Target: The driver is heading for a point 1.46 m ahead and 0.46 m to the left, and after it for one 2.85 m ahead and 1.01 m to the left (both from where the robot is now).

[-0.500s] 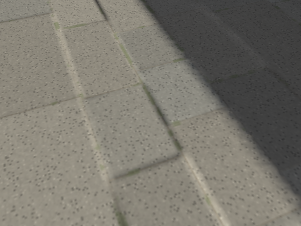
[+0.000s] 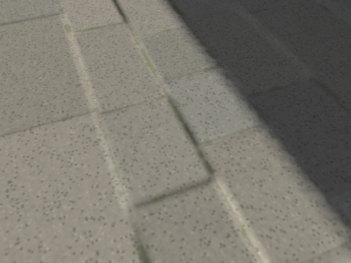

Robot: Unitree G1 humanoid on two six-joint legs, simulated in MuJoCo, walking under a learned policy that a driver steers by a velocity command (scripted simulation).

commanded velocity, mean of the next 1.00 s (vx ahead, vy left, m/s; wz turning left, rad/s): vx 0.32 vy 0.00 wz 0.00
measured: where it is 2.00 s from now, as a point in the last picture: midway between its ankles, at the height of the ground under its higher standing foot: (167, 186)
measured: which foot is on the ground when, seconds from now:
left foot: down 0.00-0.40, up 0.42-0.80, down 0.82-1.00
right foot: down 0.00-0.82, up 0.84-1.00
